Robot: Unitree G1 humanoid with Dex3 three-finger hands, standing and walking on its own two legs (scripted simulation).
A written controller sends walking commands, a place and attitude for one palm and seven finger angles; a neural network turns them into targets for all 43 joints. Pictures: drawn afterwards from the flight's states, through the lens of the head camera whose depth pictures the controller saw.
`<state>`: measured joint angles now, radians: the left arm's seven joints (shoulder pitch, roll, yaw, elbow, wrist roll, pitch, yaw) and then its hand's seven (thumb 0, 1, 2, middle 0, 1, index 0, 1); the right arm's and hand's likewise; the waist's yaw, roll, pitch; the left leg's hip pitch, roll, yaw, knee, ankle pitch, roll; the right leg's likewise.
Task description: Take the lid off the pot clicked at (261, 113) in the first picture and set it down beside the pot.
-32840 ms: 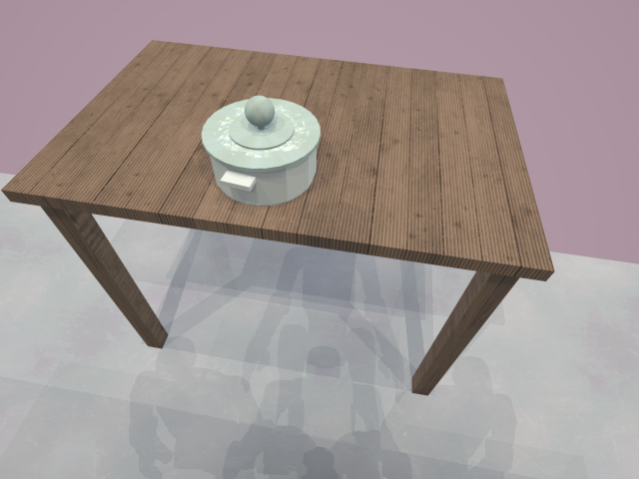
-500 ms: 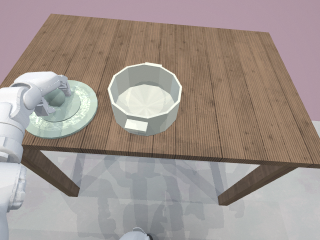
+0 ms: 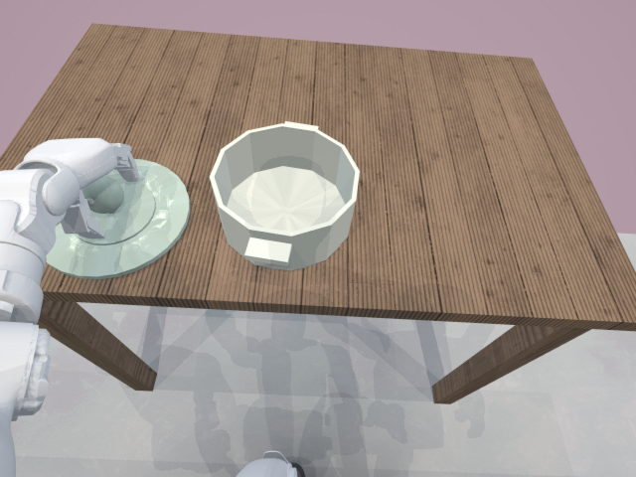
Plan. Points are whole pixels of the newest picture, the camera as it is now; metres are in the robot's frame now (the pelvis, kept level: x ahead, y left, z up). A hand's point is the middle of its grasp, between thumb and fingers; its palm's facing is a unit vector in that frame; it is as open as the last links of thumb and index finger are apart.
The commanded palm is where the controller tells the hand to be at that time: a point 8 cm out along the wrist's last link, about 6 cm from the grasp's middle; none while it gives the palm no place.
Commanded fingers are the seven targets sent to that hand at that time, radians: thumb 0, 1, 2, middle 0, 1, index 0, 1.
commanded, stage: open the fingers wide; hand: left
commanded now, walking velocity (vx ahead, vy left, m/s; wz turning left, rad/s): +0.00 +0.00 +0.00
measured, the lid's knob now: (103, 194) +0.46 +0.29 +0.04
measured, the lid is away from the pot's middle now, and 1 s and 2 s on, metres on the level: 0.25 0.25 0.25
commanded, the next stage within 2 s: raise the empty hand in 0.04 s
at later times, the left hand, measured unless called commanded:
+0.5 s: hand (78, 182) +0.45 +0.30 +0.09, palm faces -0.38 -0.06 -0.92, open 11.1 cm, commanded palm +0.46 +0.28 +0.16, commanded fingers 0.00 -0.08 0.78 -0.41 -0.75 -0.41 -0.75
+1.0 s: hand (49, 147) +0.45 +0.31 +0.15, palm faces -0.34 -0.05 -0.94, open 11.1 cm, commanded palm +0.45 +0.29 +0.22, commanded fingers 0.00 -0.08 0.78 -0.41 -0.75 -0.41 -0.75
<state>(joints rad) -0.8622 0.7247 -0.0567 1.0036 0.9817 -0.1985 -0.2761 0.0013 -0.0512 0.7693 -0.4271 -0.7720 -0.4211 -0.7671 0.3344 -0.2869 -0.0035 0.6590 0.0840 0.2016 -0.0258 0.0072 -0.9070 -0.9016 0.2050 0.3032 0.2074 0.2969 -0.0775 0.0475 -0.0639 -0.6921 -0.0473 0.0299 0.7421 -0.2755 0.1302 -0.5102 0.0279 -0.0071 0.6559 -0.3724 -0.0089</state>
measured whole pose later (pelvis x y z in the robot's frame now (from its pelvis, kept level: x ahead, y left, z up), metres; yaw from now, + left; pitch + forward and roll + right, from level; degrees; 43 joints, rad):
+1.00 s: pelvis +0.00 +0.00 +0.01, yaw +2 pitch +9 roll -4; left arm -0.99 0.75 -0.11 0.92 0.94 -0.12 -0.41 0.00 -0.07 0.78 -0.42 -0.75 -0.42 -0.75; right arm 0.30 -0.28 0.00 0.63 0.10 0.20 -0.02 0.01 -0.91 -0.90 0.20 0.30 0.21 0.30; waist -0.06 0.04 -0.04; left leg -0.56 -0.07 0.01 0.63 -0.23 0.13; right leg -0.37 0.01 -0.02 0.54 -0.33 -0.01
